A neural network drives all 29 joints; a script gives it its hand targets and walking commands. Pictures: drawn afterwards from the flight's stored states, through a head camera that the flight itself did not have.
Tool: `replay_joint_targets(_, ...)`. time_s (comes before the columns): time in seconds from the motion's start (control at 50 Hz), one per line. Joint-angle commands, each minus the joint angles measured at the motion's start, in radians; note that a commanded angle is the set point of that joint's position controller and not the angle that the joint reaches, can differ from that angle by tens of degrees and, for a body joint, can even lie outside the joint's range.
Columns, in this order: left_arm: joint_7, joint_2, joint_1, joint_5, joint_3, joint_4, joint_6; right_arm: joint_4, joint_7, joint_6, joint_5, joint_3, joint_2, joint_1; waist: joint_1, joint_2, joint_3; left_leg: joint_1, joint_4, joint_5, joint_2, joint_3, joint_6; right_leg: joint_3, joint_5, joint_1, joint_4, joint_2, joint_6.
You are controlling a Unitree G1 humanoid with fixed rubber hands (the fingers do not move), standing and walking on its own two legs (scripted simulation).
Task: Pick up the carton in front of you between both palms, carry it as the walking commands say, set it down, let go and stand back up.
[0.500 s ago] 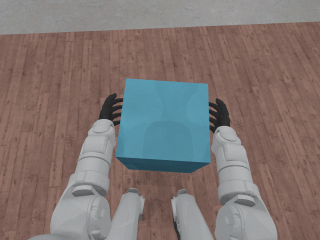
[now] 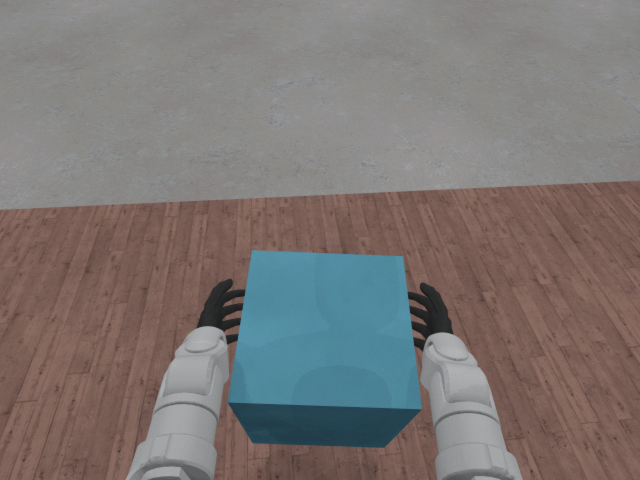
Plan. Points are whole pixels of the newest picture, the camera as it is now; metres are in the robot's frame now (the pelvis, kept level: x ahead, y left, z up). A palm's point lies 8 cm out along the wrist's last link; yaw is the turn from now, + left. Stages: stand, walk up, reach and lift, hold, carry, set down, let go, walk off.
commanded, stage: reach and lift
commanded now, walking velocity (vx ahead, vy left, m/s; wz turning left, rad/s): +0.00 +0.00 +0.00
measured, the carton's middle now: (322, 356) +0.30 +0.00 -0.08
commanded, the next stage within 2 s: hold in 1.12 s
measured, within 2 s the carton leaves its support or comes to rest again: neither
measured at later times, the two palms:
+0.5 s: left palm (203, 331) +0.28 +0.15 +0.04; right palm (448, 334) +0.28 -0.15 +0.04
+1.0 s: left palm (203, 323) +0.29 +0.15 +0.05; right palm (450, 326) +0.29 -0.15 +0.05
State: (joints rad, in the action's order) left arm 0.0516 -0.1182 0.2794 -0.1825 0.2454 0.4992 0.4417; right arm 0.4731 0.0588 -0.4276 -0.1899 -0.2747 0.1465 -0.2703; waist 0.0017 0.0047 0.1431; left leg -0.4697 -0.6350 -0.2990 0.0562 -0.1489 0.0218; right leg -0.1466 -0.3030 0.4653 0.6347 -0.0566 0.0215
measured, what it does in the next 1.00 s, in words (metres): stands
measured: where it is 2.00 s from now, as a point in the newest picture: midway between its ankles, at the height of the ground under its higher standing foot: outside the picture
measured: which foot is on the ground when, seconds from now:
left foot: down 0.00-1.00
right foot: down 0.00-1.00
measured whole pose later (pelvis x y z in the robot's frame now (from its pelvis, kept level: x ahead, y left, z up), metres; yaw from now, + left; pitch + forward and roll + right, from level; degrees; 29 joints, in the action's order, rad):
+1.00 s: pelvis +0.00 +0.00 +0.02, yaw +0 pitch -4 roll +0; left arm 0.01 -0.15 0.24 -0.26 0.21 0.30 0.69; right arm 0.30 0.01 -0.67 -0.27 -0.23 0.15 -0.25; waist 0.00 0.00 0.02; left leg -0.11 -0.40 -0.21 0.04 -0.14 0.02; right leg -0.14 -0.22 0.11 0.40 -0.04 0.02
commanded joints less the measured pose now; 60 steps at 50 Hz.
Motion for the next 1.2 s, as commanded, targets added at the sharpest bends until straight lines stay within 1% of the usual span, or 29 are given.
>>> replay_joint_targets(0.0,-0.268,-1.041,0.513,0.19,-0.626,-0.098,0.023,-0.036,-0.272,-0.049,0.178,0.644,1.022,-0.471,0.002,-0.006,0.317,0.289,0.13,0.364,0.046,0.061,-0.004,0.064,0.368,-0.26,-0.132,-0.044,0.003)
replay_joint_targets(0.04,-0.272,-1.04,0.499,0.195,-0.638,-0.131,0.057,-0.067,-0.278,-0.082,0.184,0.654,1.014,-0.457,0.003,-0.006,0.274,0.32,0.167,0.36,0.042,0.06,-0.003,0.065,0.365,-0.296,-0.169,-0.042,0.002)
replay_joint_targets(0.08,-0.276,-1.027,0.487,0.187,-0.625,-0.144,0.089,-0.078,-0.285,-0.113,0.177,0.639,1.009,-0.442,0.006,-0.003,0.209,0.33,0.197,0.318,0.042,0.061,-0.003,0.064,0.328,-0.311,-0.198,-0.042,-0.002)
replay_joint_targets(0.14,-0.283,-0.999,0.494,0.159,-0.577,-0.137,0.126,-0.057,-0.296,-0.148,0.154,0.592,0.995,-0.445,0.001,-0.001,0.103,0.314,0.232,0.207,0.04,0.071,-0.008,0.068,0.224,-0.307,-0.233,-0.04,-0.008)
replay_joint_targets(0.2,-0.294,-0.993,0.534,0.132,-0.516,-0.099,0.139,-0.02,-0.308,-0.161,0.129,0.537,0.985,-0.491,-0.005,0.001,0.04,0.289,0.242,0.096,0.037,0.081,-0.016,0.075,0.111,-0.287,-0.244,-0.034,-0.014)
replay_joint_targets(0.24,-0.302,-1.006,0.582,0.133,-0.515,-0.099,0.136,-0.024,-0.315,-0.157,0.132,0.536,0.997,-0.543,-0.005,-0.002,0.05,0.291,0.237,0.066,0.035,0.084,-0.018,0.077,0.079,-0.283,-0.242,-0.03,-0.016)
replay_joint_targets(0.32,-0.311,-1.031,0.656,0.148,-0.533,-0.121,0.129,-0.047,-0.322,-0.15,0.147,0.557,1.021,-0.617,-0.004,-0.003,0.123,0.316,0.22,0.088,0.034,0.084,-0.017,0.079,0.099,-0.304,-0.227,-0.03,-0.016)
replay_joint_targets(0.4,-0.312,-1.041,0.674,0.156,-0.546,-0.123,0.13,-0.052,-0.322,-0.15,0.153,0.565,1.028,-0.633,0.001,-0.004,0.16,0.335,0.22,0.105,0.036,0.086,-0.013,0.082,0.115,-0.318,-0.226,-0.032,-0.013)
replay_joint_targets(0.56,-0.307,-1.028,0.627,0.154,-0.545,-0.134,0.147,-0.062,-0.321,-0.168,0.149,0.558,1.006,-0.588,0.003,-0.008,0.163,0.368,0.244,0.176,0.038,0.087,-0.007,0.086,0.186,-0.349,-0.244,-0.038,-0.009)
replay_joint_targets(0.68,-0.299,-1.011,0.58,0.155,-0.56,-0.181,0.161,-0.107,-0.318,-0.182,0.154,0.574,0.988,-0.544,0.0,-0.007,0.155,0.394,0.259,0.244,0.041,0.084,-0.003,0.085,0.252,-0.381,-0.257,-0.043,-0.005)
replay_joint_targets(0.84,-0.294,-1.003,0.521,0.177,-0.59,-0.242,0.181,-0.17,-0.313,-0.201,0.174,0.603,0.979,-0.486,-0.001,-0.007,0.158,0.429,0.269,0.314,0.044,0.079,0.0,0.079,0.321,-0.412,-0.268,-0.046,0.0)
replay_joint_targets(0.96,-0.292,-0.993,0.497,0.187,-0.601,-0.273,0.195,-0.199,-0.309,-0.216,0.18,0.613,0.974,-0.458,-0.001,-0.005,0.148,0.443,0.277,0.337,0.046,0.076,0.001,0.075,0.347,-0.427,-0.277,-0.047,0.002)
replay_joint_targets(1.08,-0.293,-0.986,0.496,0.191,-0.604,-0.291,0.209,-0.217,-0.307,-0.229,0.184,0.617,0.972,-0.457,-0.002,-0.004,0.134,0.447,0.283,0.326,0.048,0.076,0.0,0.073,0.341,-0.432,-0.284,-0.046,0.002)
replay_joint_targets(1.12,-0.293,-0.99,0.502,0.203,-0.626,-0.317,0.214,-0.243,-0.306,-0.235,0.196,0.638,0.978,-0.462,-0.001,-0.003,0.146,0.457,0.285,0.337,0.049,0.074,0.001,0.073,0.353,-0.442,-0.287,-0.047,0.003)
replay_joint_targets(1.18,-0.288,-0.989,0.495,0.235,-0.676,-0.388,0.236,-0.314,-0.3,-0.257,0.226,0.688,0.98,-0.455,0.001,-0.001,0.183,0.487,0.29,0.39,0.049,0.069,0.001,0.068,0.41,-0.475,-0.293,-0.048,0.006)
